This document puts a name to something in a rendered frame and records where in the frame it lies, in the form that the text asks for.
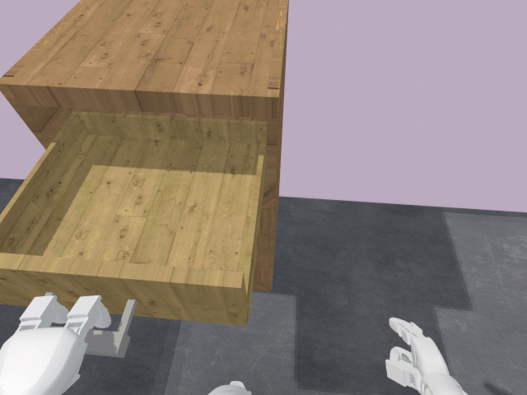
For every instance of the left robot shin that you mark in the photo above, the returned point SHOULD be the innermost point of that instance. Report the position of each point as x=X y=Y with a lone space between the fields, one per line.
x=237 y=383

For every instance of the cabinet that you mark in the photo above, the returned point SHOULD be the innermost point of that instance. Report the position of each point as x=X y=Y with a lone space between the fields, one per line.
x=210 y=59

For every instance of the left robot hand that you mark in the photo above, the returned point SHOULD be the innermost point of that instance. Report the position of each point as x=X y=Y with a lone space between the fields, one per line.
x=39 y=360

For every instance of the right robot hand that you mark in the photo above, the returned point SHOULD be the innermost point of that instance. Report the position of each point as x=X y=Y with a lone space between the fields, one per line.
x=408 y=368

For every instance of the handle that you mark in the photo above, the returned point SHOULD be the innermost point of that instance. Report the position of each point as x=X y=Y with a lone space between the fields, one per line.
x=107 y=343

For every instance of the robot right forearm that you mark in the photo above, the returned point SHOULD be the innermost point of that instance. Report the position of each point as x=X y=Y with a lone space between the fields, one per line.
x=440 y=384

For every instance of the drawer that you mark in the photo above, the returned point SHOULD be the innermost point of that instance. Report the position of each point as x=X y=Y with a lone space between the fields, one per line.
x=163 y=210

